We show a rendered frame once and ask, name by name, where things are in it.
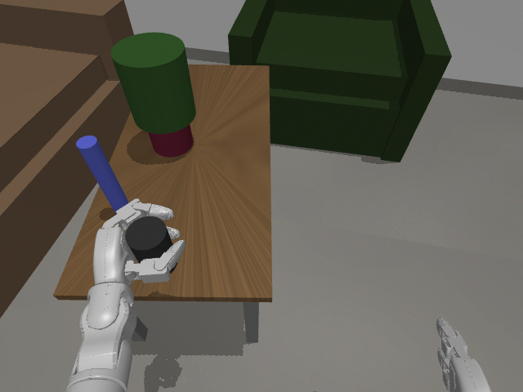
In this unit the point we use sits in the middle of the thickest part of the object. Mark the left robot hand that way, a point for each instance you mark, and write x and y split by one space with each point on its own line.
113 260

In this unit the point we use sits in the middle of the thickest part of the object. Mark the armchair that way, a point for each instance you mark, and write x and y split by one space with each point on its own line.
349 76

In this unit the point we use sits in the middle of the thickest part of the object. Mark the right robot hand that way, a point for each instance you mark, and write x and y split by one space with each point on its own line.
460 372

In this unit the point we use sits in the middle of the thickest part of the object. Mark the potted plant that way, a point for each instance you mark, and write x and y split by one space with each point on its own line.
154 74

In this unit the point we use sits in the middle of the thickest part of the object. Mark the coffee table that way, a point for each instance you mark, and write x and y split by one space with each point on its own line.
219 192

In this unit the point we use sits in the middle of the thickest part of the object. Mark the sofa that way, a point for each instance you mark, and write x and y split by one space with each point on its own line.
58 83

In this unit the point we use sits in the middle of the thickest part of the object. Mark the left robot arm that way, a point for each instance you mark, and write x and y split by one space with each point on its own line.
107 323

